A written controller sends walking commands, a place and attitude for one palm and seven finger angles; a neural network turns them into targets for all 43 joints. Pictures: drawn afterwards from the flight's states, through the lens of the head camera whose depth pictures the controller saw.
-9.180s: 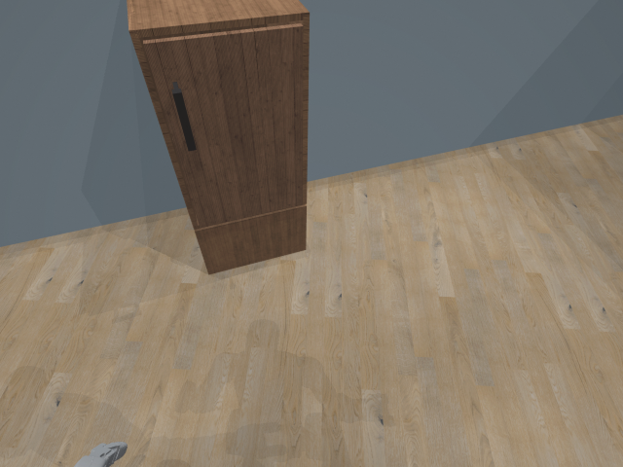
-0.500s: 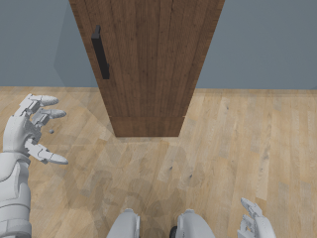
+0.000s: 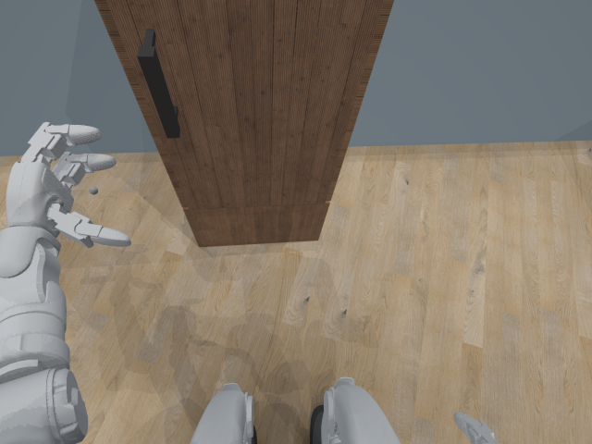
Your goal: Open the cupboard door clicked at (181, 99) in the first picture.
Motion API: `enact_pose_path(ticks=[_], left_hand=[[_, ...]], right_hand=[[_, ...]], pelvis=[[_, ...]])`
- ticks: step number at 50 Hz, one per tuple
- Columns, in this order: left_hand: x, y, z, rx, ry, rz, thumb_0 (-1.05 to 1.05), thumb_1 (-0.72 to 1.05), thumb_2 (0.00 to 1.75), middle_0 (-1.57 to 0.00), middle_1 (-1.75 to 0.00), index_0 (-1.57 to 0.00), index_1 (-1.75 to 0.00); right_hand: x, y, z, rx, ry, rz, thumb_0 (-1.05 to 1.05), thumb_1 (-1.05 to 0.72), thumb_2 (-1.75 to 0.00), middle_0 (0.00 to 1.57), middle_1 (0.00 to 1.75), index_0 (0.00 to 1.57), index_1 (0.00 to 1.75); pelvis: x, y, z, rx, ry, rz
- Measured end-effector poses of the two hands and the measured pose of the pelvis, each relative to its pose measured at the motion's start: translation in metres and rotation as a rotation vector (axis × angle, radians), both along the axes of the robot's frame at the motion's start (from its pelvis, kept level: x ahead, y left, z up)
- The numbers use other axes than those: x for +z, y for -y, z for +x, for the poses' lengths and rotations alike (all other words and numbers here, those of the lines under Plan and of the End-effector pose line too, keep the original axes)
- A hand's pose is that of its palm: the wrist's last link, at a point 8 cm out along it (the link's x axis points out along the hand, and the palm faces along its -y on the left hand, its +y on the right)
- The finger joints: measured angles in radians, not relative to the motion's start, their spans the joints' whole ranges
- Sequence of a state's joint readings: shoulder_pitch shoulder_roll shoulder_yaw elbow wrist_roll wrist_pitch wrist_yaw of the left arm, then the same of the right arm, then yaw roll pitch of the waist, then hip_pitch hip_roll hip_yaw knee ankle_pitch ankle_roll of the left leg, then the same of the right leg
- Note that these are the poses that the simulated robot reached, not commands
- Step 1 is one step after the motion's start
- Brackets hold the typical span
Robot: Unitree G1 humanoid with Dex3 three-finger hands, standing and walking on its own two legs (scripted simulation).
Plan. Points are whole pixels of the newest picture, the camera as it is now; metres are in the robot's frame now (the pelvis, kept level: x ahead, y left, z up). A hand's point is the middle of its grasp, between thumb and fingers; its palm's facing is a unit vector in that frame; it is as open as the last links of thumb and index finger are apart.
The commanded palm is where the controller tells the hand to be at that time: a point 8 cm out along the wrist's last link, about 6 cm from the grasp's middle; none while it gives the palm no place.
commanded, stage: move the hooked fingers beside the handle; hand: left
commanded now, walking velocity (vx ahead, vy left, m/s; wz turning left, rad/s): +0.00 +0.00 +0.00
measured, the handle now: (162, 88) +0.61 +0.21 +0.04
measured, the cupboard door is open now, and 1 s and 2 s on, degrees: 0 0 0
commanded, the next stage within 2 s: slide the fingers in behind the handle in 1.56 s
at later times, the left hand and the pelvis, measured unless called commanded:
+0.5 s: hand (109, 142) +0.50 +0.26 +0.04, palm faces +0.07 -1.00 -0.03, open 14.0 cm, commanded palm +0.49 +0.30 +0.04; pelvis -0.01 +0.00 -0.01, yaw -1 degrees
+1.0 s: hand (120, 116) +0.56 +0.27 +0.02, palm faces +0.08 -1.00 -0.04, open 14.0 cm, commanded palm +0.54 +0.29 +0.03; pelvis +0.00 +0.01 -0.02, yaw -3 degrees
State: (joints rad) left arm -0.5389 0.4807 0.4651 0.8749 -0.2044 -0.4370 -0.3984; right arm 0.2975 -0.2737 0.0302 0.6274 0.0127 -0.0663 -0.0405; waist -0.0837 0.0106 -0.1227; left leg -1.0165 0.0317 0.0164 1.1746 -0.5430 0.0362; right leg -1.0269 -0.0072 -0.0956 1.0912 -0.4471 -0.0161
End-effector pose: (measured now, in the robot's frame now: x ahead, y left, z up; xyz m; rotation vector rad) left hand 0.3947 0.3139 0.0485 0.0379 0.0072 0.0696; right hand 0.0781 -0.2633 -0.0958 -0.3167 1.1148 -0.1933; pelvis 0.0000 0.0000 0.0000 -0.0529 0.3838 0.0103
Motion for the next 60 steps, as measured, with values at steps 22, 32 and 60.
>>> enact_pose_path(ticks=[22, 32, 60], left_hand=[[-0.002, -0.001, 0.067, 0.002, -0.017, -0.008, -0.01, -0.50, 0.30, -0.30, -1.20, -0.31, -1.20], [-0.002, 0.002, 0.107, 0.011, 0.001, -0.008, -0.01, -0.50, 0.30, -0.30, -1.20, -0.31, -1.20], [-0.007, -0.019, 0.130, 0.015, -0.012, -0.018, -0.01, -0.50, 0.30, -0.30, -1.20, -0.30, -1.20]], right_hand=[[-0.008, 0.002, -0.057, -0.069, -0.207, -0.028, 0.01, -0.91, -0.90, 0.20, 0.29, 0.20, 0.30], [-0.010, -0.001, -0.081, -0.105, -0.292, -0.040, 0.00, -0.91, -0.90, 0.20, 0.29, 0.20, 0.30], [0.003, -0.019, -0.087, -0.141, -0.412, -0.011, 0.00, -0.91, -0.90, 0.20, 0.29, 0.20, 0.30]], pelvis=[[-0.011, -0.004, -0.005, -0.001, -0.061, -0.018], [-0.018, -0.005, -0.005, -0.007, -0.109, -0.030], [-0.012, -0.012, 0.013, -0.013, -0.149, -0.055]])
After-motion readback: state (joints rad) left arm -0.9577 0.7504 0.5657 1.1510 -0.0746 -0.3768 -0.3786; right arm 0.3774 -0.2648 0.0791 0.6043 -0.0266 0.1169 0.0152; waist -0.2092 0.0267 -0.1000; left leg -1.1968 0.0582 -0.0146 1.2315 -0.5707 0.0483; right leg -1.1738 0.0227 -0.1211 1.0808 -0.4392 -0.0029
